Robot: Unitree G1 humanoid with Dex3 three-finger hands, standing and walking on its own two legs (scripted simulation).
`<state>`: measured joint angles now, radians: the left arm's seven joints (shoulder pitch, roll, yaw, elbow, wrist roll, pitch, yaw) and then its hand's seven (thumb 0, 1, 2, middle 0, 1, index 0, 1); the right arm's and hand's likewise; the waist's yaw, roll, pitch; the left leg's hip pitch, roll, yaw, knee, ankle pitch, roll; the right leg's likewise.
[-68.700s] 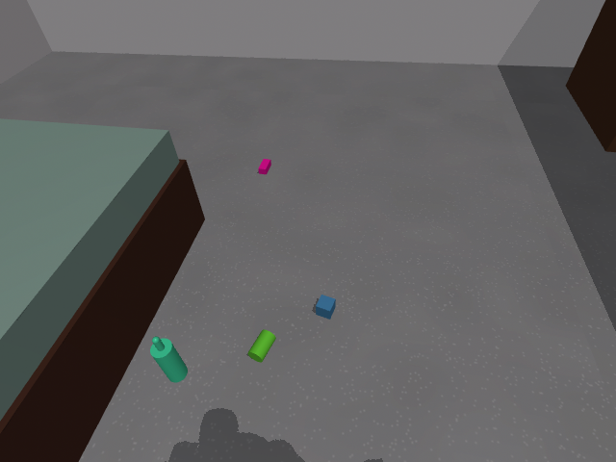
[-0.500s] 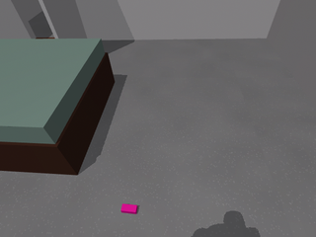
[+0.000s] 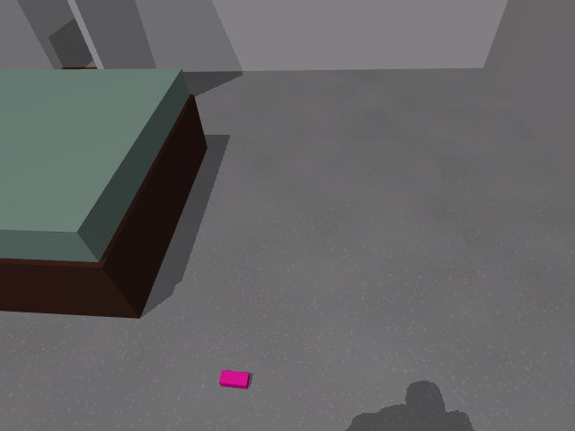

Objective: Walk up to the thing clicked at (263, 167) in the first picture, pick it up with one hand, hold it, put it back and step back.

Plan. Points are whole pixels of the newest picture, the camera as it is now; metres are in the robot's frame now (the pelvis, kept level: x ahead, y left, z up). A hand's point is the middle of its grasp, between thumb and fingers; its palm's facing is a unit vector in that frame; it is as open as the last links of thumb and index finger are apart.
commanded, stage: stand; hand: left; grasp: from above
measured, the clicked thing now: (234, 379) +0.47 +0.25 -0.76
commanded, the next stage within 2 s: step back in 0.16 s
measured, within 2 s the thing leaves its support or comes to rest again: neither
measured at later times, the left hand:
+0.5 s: hand out of the picture +0.10 +0.32 -0.19, palm faces +0.01 -0.93 -0.38, open 7.4 cm
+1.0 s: hand out of the picture +0.02 +0.33 -0.16, palm faces -0.07 -0.91 -0.41, open 7.4 cm
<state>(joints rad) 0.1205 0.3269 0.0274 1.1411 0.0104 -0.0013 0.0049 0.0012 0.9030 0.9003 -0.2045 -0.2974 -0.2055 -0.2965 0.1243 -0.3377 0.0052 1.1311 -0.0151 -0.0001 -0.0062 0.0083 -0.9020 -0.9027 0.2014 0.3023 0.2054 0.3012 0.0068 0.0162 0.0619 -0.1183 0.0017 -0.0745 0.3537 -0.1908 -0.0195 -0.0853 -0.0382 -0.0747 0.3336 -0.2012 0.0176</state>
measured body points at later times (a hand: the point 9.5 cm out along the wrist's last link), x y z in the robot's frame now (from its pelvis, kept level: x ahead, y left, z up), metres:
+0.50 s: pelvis -0.04 +0.05 -0.03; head +0.04 +0.08 +0.41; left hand +0.10 +0.37 -0.16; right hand +0.02 -0.28 -0.14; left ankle -0.05 +0.15 -0.75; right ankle -0.02 -0.12 -0.73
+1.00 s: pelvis -0.10 +0.07 -0.02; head -0.05 +0.05 +0.43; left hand +0.02 +0.37 -0.13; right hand -0.01 -0.24 -0.15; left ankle -0.12 +0.18 -0.69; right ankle -0.09 -0.04 -0.75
